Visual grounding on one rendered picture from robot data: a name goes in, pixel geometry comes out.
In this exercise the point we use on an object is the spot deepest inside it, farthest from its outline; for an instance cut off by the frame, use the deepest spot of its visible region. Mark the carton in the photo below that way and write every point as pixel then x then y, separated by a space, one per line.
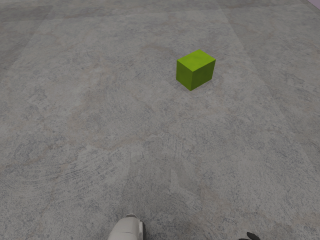
pixel 195 69

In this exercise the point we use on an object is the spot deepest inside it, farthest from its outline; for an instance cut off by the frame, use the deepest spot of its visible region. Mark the robot left shin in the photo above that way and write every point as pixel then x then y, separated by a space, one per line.
pixel 131 215

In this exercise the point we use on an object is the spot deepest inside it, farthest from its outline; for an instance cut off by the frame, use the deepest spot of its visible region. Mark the left robot thigh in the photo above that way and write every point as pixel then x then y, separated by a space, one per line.
pixel 128 228

